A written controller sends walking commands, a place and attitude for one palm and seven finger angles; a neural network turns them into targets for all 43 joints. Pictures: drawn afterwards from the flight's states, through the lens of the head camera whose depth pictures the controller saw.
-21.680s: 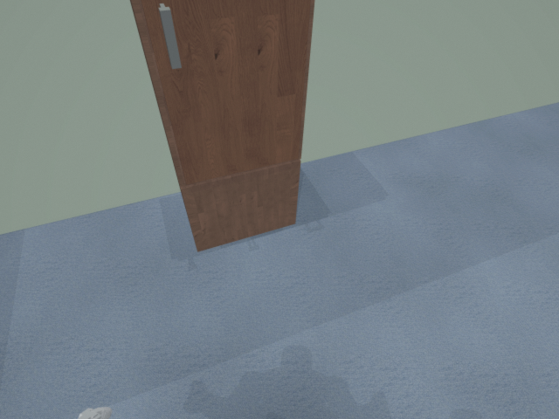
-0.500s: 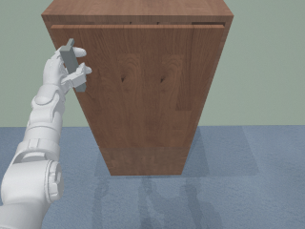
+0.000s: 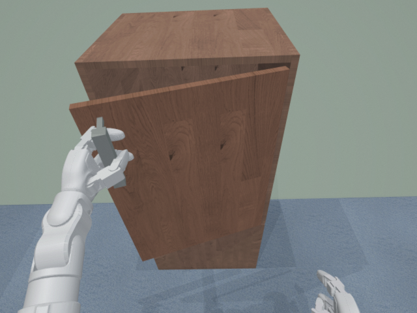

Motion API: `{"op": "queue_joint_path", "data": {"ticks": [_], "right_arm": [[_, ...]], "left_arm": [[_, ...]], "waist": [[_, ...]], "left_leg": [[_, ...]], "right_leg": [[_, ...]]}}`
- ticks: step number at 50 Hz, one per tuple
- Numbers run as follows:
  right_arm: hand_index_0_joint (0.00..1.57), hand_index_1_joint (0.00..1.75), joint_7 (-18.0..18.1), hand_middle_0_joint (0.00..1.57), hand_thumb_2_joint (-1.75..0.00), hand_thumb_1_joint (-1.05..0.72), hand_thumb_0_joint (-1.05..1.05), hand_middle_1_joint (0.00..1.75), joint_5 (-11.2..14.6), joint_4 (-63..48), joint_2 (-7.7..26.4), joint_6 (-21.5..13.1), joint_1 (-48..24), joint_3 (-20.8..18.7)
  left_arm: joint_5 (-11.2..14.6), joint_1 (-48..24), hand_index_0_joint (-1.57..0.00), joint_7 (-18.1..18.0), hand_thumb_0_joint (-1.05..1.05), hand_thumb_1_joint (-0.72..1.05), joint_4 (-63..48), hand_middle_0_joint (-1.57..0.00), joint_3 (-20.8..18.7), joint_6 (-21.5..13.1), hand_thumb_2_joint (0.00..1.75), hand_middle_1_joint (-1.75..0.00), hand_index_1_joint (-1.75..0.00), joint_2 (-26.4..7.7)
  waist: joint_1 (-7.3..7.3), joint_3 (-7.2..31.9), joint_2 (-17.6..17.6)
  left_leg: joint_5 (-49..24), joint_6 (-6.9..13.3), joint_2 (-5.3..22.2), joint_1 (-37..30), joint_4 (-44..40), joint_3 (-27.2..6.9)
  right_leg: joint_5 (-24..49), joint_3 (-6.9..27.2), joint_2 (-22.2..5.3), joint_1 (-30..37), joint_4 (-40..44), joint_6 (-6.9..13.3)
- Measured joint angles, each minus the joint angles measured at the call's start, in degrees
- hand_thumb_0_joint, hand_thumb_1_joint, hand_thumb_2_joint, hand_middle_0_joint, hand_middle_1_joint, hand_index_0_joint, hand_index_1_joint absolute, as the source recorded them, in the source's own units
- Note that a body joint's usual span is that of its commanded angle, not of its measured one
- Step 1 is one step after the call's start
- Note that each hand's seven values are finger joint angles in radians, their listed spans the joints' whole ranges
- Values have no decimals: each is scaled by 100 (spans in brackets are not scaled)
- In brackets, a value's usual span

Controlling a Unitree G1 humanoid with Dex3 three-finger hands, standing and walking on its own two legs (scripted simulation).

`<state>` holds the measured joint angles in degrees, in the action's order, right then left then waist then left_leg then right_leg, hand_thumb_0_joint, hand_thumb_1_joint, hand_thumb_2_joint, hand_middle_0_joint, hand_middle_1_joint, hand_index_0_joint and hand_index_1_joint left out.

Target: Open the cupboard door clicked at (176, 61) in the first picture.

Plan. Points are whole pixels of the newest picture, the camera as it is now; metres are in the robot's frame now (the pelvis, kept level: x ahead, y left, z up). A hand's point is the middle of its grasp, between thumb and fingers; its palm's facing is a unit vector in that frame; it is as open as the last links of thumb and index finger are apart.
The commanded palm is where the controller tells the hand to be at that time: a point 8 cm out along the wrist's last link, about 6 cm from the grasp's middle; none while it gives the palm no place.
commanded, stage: pull the door open along its arc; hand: left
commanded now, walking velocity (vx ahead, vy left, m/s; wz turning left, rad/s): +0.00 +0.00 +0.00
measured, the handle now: (110, 152) +0.37 +0.21 +0.16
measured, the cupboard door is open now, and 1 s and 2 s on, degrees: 17 37 38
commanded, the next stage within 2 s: open thumb and fingers to let go in 0.44 s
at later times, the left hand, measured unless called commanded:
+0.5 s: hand (154, 220) +0.22 +0.09 +0.17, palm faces +0.39 -0.92 +0.05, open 6.3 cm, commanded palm +0.16 +0.13 +0.16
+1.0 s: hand (152, 216) +0.22 +0.10 +0.17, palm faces +0.39 -0.92 +0.05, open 11.5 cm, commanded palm +0.17 +0.13 +0.16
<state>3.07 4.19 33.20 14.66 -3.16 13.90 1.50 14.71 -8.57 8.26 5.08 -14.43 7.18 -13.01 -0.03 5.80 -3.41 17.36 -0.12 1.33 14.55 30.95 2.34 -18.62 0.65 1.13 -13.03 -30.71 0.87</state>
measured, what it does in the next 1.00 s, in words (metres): stands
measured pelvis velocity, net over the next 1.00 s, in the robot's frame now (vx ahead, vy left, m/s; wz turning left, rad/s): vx -0.03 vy -0.02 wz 0.08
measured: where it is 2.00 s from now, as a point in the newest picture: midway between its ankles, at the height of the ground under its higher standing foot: outside the picture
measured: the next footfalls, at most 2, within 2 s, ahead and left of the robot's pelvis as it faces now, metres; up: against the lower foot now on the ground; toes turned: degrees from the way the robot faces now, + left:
none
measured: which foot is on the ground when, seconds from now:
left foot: down 0.00-1.00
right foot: down 0.00-1.00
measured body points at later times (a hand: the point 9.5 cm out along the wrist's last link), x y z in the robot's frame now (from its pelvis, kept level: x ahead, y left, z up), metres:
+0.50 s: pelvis -0.01 -0.04 +0.00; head -0.06 -0.08 +0.45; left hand +0.19 +0.14 +0.17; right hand +0.21 -0.22 -0.08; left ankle -0.01 +0.12 -0.73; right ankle -0.03 -0.11 -0.73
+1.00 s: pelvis -0.03 -0.02 +0.00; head -0.08 -0.06 +0.45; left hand +0.19 +0.14 +0.17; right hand +0.21 -0.20 -0.07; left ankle -0.01 +0.12 -0.73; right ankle -0.03 -0.11 -0.73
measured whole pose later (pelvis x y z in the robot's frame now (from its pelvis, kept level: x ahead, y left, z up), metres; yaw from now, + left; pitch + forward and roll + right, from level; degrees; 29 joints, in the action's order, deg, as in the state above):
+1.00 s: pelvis -0.03 -0.02 +0.00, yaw +5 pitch -6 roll +0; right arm 2.1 -1.3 36.9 11.1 1.4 5.1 3.1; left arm 2.5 8.9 -23.0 -23.7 9.9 19.0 2.7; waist -3.3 1.5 -4.7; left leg 14.4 -1.7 1.4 8.4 29.2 -2.7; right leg -17.1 -4.3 1.5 -4.8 -28.1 2.6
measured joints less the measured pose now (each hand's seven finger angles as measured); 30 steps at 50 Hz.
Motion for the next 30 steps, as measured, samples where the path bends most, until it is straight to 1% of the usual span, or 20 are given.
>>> {"op": "queue_joint_path", "data": {"ticks": [3,7,11,14,18,22,25,27,30], "right_arm": [[20,30,-35,20,-89,-91,1,30,-45,-10,-62,1,-262,26],[20,30,-93,20,-89,-91,1,30,-161,20,-206,108,-609,109],[20,30,-150,20,-89,-91,1,30,-279,6,-367,326,-842,218],[20,30,-202,20,-89,-91,1,30,-349,-34,-451,509,-918,278],[20,30,-256,20,-89,-90,1,30,-412,-67,-478,663,-867,302],[20,30,-265,20,-89,-90,1,30,-465,17,-416,700,-745,263],[20,30,-258,20,-89,-91,1,30,-512,119,-332,661,-669,204],[20,30,-253,20,-89,-91,1,30,-540,185,-274,617,-628,159],[20,30,-186,20,-89,-91,2,30,-573,312,-210,560,-595,100]], "left_arm": [[-68,528,-35,-546,2,68,-895,-37,320,363,72,-135,-135,349],[-161,1104,-37,-1389,3,66,-1882,-36,747,881,72,-135,-135,784],[-360,1520,-37,-2030,2,65,-2534,-36,1121,1277,71,-135,-134,1001],[-520,1828,-36,-2355,2,65,-2915,-37,1331,1471,71,-135,-132,1060],[-638,2306,-36,-2565,2,65,-3389,-36,1600,1532,70,-134,-132,1151],[-729,2634,-36,-2750,2,65,-3718,-36,1887,1486,70,-134,-132,1284],[-891,2677,-34,-2941,2,65,-3796,-36,2090,1411,71,-134,-132,1418],[-1043,2636,-33,-3086,2,66,-3785,-35,2212,1356,73,-134,-132,1526],[-1226,2399,-33,-3246,1,66,-3583,-34,2314,1272,76,-134,-132,1541]], "waist": [[-88,-13,-21],[-172,-23,-3],[-204,-28,12],[-195,-24,-30],[-176,-37,-99],[-181,-103,-133],[-193,-206,-150],[-198,-280,-156],[-230,-384,-167]], "left_leg": [[-19,-18,-12,-110,-27,-48],[-67,-59,-7,-264,-100,-115],[-111,-117,37,-415,-184,-175],[-132,-161,80,-498,-233,-197],[-136,-200,119,-551,-247,-226],[-125,-210,142,-545,-194,-295],[-114,-206,143,-506,-118,-372],[-116,-197,133,-470,-70,-427],[-135,-179,106,-445,-31,-507]], "right_leg": [[-9,-49,-11,122,11,13],[-2,-116,-3,286,59,50],[28,-174,45,453,149,111],[49,-194,89,539,203,159],[40,-223,131,593,207,208],[10,-290,157,618,170,245],[-15,-366,164,617,118,272],[-30,-421,157,604,78,283],[-41,-501,137,609,38,297]]}}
